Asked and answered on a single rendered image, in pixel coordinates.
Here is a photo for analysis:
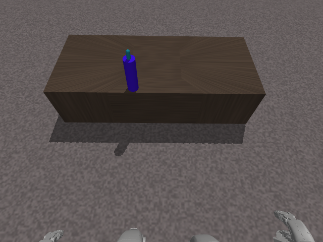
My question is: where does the bottle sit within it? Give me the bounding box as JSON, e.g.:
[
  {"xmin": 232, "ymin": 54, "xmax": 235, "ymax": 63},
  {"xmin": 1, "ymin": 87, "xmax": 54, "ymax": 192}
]
[{"xmin": 123, "ymin": 49, "xmax": 139, "ymax": 92}]

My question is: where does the right robot hand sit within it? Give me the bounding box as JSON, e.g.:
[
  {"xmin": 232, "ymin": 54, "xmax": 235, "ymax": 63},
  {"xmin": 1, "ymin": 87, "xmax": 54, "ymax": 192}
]
[{"xmin": 273, "ymin": 210, "xmax": 315, "ymax": 242}]

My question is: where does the left robot hand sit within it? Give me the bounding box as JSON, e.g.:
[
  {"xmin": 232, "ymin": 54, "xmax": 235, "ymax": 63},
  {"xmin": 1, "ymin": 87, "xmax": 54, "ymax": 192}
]
[{"xmin": 39, "ymin": 230, "xmax": 64, "ymax": 242}]

